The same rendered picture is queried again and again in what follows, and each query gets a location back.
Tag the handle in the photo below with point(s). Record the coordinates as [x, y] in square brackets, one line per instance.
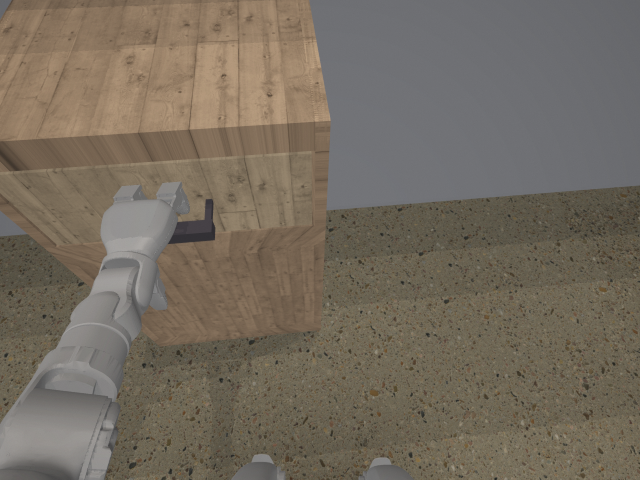
[196, 231]

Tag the left robot upper arm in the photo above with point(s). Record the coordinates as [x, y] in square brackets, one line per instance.
[60, 435]

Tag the robot left hand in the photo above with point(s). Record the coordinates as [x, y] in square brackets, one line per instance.
[135, 223]

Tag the robot left shin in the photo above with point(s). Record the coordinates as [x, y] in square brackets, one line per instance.
[262, 458]

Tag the left robot forearm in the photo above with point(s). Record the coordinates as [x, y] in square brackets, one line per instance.
[93, 348]

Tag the robot right shin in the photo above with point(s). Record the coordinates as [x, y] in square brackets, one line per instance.
[380, 461]

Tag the cabinet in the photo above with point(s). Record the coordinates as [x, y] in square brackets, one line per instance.
[102, 82]

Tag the robot shin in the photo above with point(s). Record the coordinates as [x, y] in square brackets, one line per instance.
[380, 461]
[262, 458]

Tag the drawer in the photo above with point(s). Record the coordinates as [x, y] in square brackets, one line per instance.
[248, 192]

